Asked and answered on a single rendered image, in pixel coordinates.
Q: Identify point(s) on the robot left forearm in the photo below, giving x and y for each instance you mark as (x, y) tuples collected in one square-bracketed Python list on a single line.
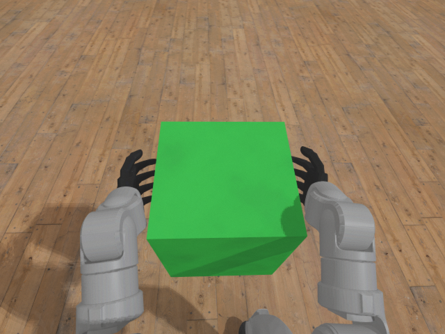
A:
[(110, 297)]

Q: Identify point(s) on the robot right hand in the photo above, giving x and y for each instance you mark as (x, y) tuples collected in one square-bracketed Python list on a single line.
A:
[(315, 171)]

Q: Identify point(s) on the right robot thigh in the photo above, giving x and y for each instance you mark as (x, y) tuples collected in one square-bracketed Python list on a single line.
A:
[(266, 324)]

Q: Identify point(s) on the robot left hand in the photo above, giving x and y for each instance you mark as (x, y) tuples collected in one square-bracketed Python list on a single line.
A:
[(129, 177)]

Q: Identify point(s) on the carton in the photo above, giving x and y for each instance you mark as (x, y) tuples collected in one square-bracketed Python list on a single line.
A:
[(225, 199)]

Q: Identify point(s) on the robot right forearm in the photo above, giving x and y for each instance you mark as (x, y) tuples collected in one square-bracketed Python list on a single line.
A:
[(348, 285)]

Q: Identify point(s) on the right robot shin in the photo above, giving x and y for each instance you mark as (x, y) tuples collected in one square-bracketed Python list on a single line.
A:
[(260, 312)]

